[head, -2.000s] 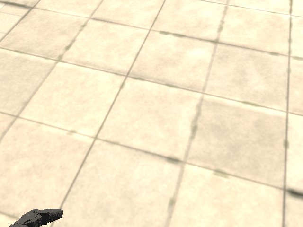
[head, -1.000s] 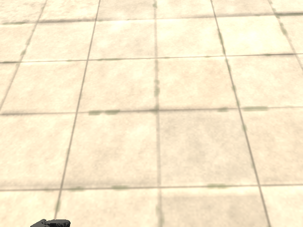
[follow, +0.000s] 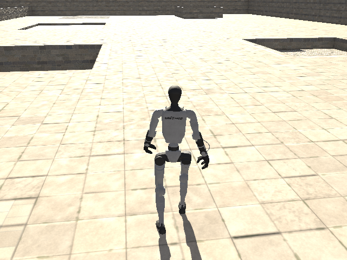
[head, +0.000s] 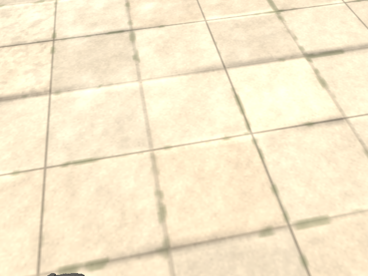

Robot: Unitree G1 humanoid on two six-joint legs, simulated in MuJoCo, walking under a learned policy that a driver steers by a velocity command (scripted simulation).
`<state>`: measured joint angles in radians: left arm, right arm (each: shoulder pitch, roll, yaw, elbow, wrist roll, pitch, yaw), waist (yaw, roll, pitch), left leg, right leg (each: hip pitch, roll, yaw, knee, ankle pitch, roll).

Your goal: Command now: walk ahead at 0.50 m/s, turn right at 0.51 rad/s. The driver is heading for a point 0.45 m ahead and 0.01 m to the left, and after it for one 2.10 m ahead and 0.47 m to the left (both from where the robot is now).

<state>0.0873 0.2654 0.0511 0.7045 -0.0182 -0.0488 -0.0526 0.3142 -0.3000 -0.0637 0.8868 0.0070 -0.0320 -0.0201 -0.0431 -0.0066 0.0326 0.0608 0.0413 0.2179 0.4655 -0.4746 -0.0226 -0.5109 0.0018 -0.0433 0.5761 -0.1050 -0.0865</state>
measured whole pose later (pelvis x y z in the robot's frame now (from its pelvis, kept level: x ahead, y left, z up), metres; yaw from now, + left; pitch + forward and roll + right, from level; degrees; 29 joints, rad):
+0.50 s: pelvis +0.27 +0.00 +0.00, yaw -3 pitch +2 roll -1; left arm 0.26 0.29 0.05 0.79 0.02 -0.03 0.03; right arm 0.12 -0.28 -0.04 0.74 -0.02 -0.10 0.05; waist 0.03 0.02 0.03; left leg -0.50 -0.03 0.00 0.52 -0.05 0.06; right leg -0.12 0.09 0.01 0.69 -0.49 -0.04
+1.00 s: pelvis +0.42 -0.04 +0.02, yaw +14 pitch +2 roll +1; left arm 0.28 0.29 0.06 0.74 0.01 -0.08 0.02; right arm 0.24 -0.31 -0.07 0.65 0.02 0.00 0.00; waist 0.02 0.04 -0.05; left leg -0.53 -0.08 -0.10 0.94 -0.36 0.03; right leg -0.25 -0.01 0.02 0.46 -0.26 -0.01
